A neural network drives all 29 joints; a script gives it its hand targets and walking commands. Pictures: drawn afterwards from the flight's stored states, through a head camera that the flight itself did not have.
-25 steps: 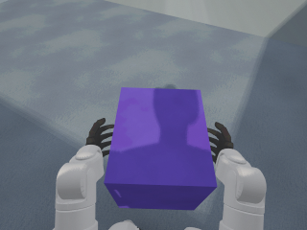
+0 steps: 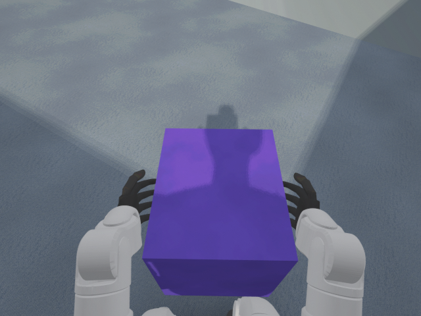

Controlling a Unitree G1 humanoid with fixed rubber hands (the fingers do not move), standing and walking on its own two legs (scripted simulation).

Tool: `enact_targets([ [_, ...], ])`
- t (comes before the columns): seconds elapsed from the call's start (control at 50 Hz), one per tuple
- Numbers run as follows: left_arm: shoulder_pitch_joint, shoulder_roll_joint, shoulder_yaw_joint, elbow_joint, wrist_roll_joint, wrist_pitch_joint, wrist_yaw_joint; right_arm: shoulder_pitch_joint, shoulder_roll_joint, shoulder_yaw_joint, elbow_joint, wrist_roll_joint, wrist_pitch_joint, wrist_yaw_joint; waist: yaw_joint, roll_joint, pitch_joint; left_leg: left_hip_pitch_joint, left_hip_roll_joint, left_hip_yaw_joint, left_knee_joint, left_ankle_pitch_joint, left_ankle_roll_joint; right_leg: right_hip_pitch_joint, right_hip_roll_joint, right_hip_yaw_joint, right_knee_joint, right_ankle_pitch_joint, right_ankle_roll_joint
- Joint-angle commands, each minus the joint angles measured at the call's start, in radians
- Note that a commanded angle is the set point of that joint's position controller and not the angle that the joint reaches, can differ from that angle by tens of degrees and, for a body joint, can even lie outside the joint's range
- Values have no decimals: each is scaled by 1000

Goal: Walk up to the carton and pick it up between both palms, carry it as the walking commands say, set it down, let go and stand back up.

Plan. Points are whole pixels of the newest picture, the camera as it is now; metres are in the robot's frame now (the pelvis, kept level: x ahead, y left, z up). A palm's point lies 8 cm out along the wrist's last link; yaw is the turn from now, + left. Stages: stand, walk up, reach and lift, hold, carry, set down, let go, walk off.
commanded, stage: carry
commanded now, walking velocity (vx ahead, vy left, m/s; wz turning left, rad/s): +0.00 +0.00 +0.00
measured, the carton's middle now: (217, 213) +0.30 -0.01 +0.00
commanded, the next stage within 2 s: none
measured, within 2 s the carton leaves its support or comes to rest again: neither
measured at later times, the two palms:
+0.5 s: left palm (111, 296) +0.14 +0.14 +0.09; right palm (335, 301) +0.14 -0.16 +0.09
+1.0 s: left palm out of the picture +0.08 +0.14 +0.11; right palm out of the picture +0.09 -0.16 +0.10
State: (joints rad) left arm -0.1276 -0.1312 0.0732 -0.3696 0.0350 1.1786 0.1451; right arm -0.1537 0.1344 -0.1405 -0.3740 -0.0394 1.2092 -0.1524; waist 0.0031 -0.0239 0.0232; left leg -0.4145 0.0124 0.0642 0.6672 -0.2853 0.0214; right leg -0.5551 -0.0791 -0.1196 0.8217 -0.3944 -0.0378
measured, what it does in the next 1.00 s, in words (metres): walks backwards: right foot, then left foot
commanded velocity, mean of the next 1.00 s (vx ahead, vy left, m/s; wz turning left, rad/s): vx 0.00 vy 0.00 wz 0.00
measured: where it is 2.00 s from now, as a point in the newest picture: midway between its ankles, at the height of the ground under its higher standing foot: outside the picture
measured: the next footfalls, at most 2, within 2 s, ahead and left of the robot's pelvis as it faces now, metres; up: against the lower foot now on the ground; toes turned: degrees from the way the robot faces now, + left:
right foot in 0.16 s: -0.04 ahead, -0.11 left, +0.00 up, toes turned -2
left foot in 0.44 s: -0.06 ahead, +0.11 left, +0.00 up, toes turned -4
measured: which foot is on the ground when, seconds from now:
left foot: down 0.00-0.18, up 0.20-0.42, down 0.44-1.00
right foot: up 0.00-0.14, down 0.16-1.00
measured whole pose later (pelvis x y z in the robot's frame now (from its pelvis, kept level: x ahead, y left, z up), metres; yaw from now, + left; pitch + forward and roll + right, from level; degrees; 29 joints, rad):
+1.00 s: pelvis -0.16 -0.01 +0.00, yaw +0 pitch +0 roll +1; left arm -0.10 -0.13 0.06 -0.39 0.04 1.22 0.15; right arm -0.13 0.13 -0.13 -0.38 -0.04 1.23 -0.15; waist 0.00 0.02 -0.09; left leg -0.40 0.03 0.11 0.63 -0.23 0.02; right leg -0.44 -0.08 -0.15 0.63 -0.20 -0.02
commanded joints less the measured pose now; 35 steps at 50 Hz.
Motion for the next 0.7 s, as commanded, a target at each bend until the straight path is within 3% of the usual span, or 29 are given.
enact_targets([
  [0.0,-590,-982,-742,-382,-375,-74,-142,-431,976,723,-267,321,-95,169,0,237,-422,18,259,-194,-324,-25,84,145,28,59,147,-75,42],
  [0.04,-570,-931,-716,-352,-369,-57,-142,-401,940,716,-225,293,-78,155,-5,217,-383,33,273,-233,-333,-51,88,177,42,39,18,-107,55],
  [0.08,-504,-898,-665,-268,-349,-36,-143,-404,908,718,-204,275,-60,138,8,161,-389,15,261,-232,-304,-131,68,295,50,17,-241,-49,48],
  [0.1,-509,-885,-643,-247,-349,-34,-146,-425,896,726,-204,271,-58,130,8,70,-369,-13,199,-193,-236,-146,35,331,14,69,-381,-53,36],
  [0.12,-515,-865,-621,-214,-342,-27,-148,-453,891,734,-192,266,-48,125,12,-140,-351,-108,114,-107,-72,-129,-10,372,-149,306,-498,-81,2],
  [0.14,-499,-865,-613,-205,-336,-20,-151,-457,887,744,-193,260,-39,122,4,-353,-316,-181,51,-15,124,-219,-40,339,-336,482,-580,16,-66],
  [0.16,-473,-867,-612,-184,-335,-12,-153,-455,886,738,-166,262,-33,120,-2,-306,-251,-151,65,-25,201,-214,-39,268,-354,377,-580,122,-90],
  [0.18,-448,-880,-601,-169,-325,-15,-154,-471,902,757,-180,268,-34,118,3,-245,-269,-84,63,-21,239,-156,-38,217,-300,279,-528,225,-95],
  [0.2,-435,-857,-578,-155,-309,-14,-153,-497,895,769,-178,277,-29,120,3,-221,-247,-50,64,-8,294,-116,-42,171,-246,224,-536,203,-69],
  [0.24,-483,-874,-583,-173,-316,-14,-155,-494,917,759,-164,289,-28,125,-5,-179,-270,-6,57,12,268,-78,-47,180,-187,134,-491,166,-45],
  [0.28,-476,-864,-583,-175,-305,-11,-148,-496,901,746,-162,293,-24,125,0,-149,-280,-15,48,15,185,-113,-51,223,-197,162,-458,262,-58],
  [0.32,-443,-858,-578,-186,-285,-10,-136,-455,911,748,-151,304,-17,128,3,-166,-346,-4,40,33,34,-134,-56,356,-196,167,-371,532,-77],
  [0.34,-404,-862,-568,-160,-269,-4,-129,-441,914,746,-145,311,-12,130,-3,-133,-380,34,38,38,-114,-56,-53,412,-187,167,-319,690,-70],
  [0.36,-395,-859,-576,-167,-269,-4,-127,-424,904,737,-150,311,-11,133,-8,-138,-429,115,50,43,-203,59,-51,421,-175,149,-285,704,-51],
  [0.38,-406,-858,-586,-180,-273,-8,-123,-434,898,727,-157,318,-16,137,-11,-73,-482,218,91,1,-234,146,-43,382,-166,153,-254,658,-32],
  [0.4,-416,-857,-592,-185,-273,-8,-119,-436,883,705,-161,318,-22,140,-8,57,-527,323,170,-74,-196,388,-28,312,-134,130,-216,523,10],
  [0.42,-465,-889,-617,-237,-293,-18,-121,-439,912,701,-173,324,-31,145,-4,152,-545,371,256,-172,-170,595,3,248,-88,123,-196,334,34],
  [0.44,-437,-910,-634,-235,-296,-18,-121,-404,916,698,-185,324,-35,150,0,201,-542,403,298,-200,-183,640,24,186,-56,117,-202,104,41],
  [0.48,-511,-950,-706,-328,-327,-31,-127,-392,943,699,-214,309,-56,157,-1,220,-491,224,259,-186,-241,330,34,259,-26,77,-234,94,52],
  [0.5,-545,-953,-719,-361,-342,-39,-131,-381,956,702,-214,309,-60,162,3,175,-486,155,226,-158,-260,161,16,306,-34,87,-247,129,41],
  [0.52,-562,-948,-726,-368,-348,-38,-131,-376,957,697,-200,304,-58,164,6,167,-465,122,203,-132,-266,26,0,298,-47,100,-266,138,34],
  [0.54,-547,-931,-719,-349,-342,-34,-131,-392,943,700,-205,301,-55,162,6,134,-424,96,186,-113,-261,-41,-15,275,-55,113,-294,129,31],
  [0.64,-517,-892,-684,-273,-334,-11,-132,-372,908,683,-157,269,-33,151,2,47,-351,58,163,-106,-260,-153,-12,210,-75,139,-386,-18,27],
  [0.68,-502,-881,-667,-255,-327,-3,-135,-385,900,688,-159,262,-26,147,0,16,-326,71,147,-86,-234,-139,-20,166,-82,148,-416,-77,27],
])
